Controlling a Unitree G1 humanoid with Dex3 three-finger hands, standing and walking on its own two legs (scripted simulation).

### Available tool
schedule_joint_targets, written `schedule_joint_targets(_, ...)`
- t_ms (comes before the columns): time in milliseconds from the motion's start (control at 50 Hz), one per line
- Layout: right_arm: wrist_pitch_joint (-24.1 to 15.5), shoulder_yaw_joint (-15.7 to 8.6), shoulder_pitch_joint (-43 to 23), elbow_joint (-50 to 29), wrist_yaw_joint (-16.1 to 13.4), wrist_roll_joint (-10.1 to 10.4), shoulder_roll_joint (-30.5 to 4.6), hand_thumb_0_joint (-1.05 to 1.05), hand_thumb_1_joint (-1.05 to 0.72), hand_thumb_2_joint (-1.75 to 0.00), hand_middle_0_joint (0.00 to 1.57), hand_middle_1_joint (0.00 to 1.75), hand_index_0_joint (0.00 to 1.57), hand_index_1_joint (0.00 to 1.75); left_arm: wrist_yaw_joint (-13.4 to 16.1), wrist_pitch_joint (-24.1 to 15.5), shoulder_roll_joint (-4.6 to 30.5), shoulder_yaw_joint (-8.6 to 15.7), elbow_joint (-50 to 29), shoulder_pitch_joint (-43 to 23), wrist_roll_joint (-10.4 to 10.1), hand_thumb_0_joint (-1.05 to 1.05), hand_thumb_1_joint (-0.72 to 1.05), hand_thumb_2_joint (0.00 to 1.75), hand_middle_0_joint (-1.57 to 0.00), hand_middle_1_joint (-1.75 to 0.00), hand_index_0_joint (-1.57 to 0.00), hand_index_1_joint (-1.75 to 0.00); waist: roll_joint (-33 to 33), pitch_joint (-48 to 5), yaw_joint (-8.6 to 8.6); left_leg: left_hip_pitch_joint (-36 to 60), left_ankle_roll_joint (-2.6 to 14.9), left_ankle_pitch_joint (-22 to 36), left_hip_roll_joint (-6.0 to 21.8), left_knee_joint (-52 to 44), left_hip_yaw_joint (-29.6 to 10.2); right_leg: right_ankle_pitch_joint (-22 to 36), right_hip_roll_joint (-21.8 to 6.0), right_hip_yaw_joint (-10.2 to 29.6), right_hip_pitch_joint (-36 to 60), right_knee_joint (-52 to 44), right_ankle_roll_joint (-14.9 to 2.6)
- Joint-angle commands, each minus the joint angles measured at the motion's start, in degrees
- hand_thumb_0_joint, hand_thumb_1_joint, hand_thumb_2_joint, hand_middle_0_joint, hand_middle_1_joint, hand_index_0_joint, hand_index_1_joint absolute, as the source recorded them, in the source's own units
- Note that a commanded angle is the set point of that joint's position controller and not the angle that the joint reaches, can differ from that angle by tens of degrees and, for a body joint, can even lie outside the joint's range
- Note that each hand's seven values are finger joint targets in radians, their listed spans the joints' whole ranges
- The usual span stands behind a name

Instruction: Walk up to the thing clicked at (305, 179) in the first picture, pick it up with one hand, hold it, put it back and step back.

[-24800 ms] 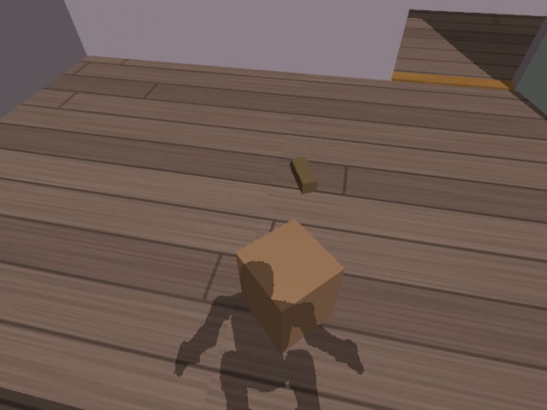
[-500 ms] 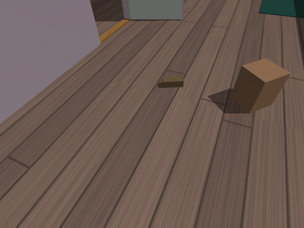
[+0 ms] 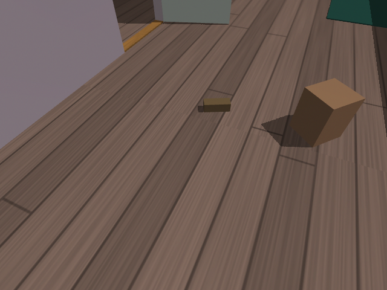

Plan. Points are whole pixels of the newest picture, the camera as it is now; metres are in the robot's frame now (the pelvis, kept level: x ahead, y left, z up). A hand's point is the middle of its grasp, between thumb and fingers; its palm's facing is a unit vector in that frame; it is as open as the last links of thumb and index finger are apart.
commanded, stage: stand
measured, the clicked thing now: (216, 105) +1.57 -0.23 -0.74
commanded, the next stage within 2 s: none
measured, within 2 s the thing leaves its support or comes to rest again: neither
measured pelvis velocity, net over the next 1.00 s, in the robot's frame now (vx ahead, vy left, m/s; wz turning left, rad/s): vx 0.00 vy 0.00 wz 0.03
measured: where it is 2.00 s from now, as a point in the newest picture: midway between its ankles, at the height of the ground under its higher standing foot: outside the picture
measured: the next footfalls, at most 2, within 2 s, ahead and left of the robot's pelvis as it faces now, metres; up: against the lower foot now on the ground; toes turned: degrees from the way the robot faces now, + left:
none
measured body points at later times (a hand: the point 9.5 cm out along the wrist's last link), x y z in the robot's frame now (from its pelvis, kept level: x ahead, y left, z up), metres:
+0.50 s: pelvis +0.00 -0.01 +0.00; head +0.02 -0.01 +0.45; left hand +0.07 +0.30 -0.13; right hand +0.09 -0.31 -0.13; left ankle -0.01 +0.13 -0.74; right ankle +0.02 -0.14 -0.74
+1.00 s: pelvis +0.00 +0.00 +0.00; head +0.00 +0.00 +0.45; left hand +0.08 +0.30 -0.13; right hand +0.08 -0.31 -0.13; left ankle -0.01 +0.13 -0.74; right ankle +0.02 -0.14 -0.74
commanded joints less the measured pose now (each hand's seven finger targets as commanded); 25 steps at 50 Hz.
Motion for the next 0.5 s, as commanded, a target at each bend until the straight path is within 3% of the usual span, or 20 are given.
schedule_joint_targets(0,-1.34,-2.39,-4.15,-3.55,-0.83,-0.11,-12.46,0.00,-0.90,-0.90,0.20,0.30,0.20,0.30,0.71,-0.86,11.91,2.34,-2.26,-1.72,0.19,0.00,0.90,0.90,-0.20,-0.30,-0.20,-0.30,3.15,-5.73,1.05,2.47,1.38,6.84,6.34,-5.67,-6.16,12.13,-5.07,2.28,1.22,-2.98,-2.98)
schedule_joint_targets(80,-1.24,-2.30,-3.48,-3.30,-0.78,-0.11,-12.10,0.00,-0.90,-0.90,0.20,0.30,0.20,0.30,0.78,-1.17,11.82,2.33,-1.94,-2.04,0.26,0.00,0.90,0.90,-0.20,-0.30,-0.20,-0.30,2.78,-5.85,0.45,3.23,1.34,8.13,6.21,-5.36,-5.67,14.30,-5.77,2.39,1.80,-4.11,-2.75)
schedule_joint_targets(220,-0.93,-2.57,-4.01,-3.60,-0.57,-0.22,-12.15,0.00,-0.90,-0.90,0.20,0.30,0.20,0.30,0.74,-1.26,11.67,2.39,-1.83,-1.90,0.49,0.00,0.90,0.90,-0.20,-0.30,-0.20,-0.30,1.50,-4.19,0.28,3.15,1.43,2.49,5.91,-5.99,-5.99,8.88,-5.75,2.48,-0.49,-6.28,-2.75)
schedule_joint_targets(260,-0.94,-2.60,-4.08,-3.69,-0.53,-0.15,-12.21,0.00,-0.90,-0.90,0.20,0.30,0.20,0.30,0.75,-1.34,11.70,2.50,-1.99,-1.64,0.36,0.00,0.90,0.90,-0.20,-0.30,-0.20,-0.30,1.60,-5.29,0.38,4.69,1.55,4.06,6.18,-5.57,-5.90,10.80,-5.95,2.48,-0.34,-6.17,-2.82)
schedule_joint_targets(300,-0.82,-2.54,-4.10,-3.67,-0.44,-0.11,-11.67,0.00,-0.90,-0.90,0.20,0.30,0.20,0.30,0.76,-1.33,11.63,2.34,-1.71,-1.25,0.53,0.00,0.90,0.90,-0.20,-0.30,-0.20,-0.30,-0.14,-4.32,0.27,4.17,1.39,2.76,5.92,-5.61,-6.14,8.27,-5.77,2.26,-1.05,-6.76,-2.72)
schedule_joint_targets(420,-0.85,-2.78,-4.11,-3.65,-0.48,-0.12,-12.49,0.00,-0.90,-0.90,0.20,0.30,0.20,0.30,0.87,-1.41,11.63,2.41,-1.90,-0.50,0.46,0.00,0.90,0.90,-0.20,-0.30,-0.20,-0.30,1.58,-6.87,0.43,5.68,1.65,8.10,6.45,-5.02,-6.27,13.61,-6.06,1.60,1.11,-5.49,-2.82)
schedule_joint_targets(480,-0.75,-2.62,-4.01,-3.55,-0.54,-0.10,-12.22,0.00,-0.90,-0.90,0.20,0.30,0.20,0.30,0.86,-1.31,11.75,2.43,-1.93,-0.32,0.41,0.00,0.90,0.90,-0.20,-0.30,-0.20,-0.30,1.13,-6.48,0.55,5.04,1.62,7.24,6.28,-4.90,-6.27,12.98,-6.18,1.61,1.25,-5.98,-2.91)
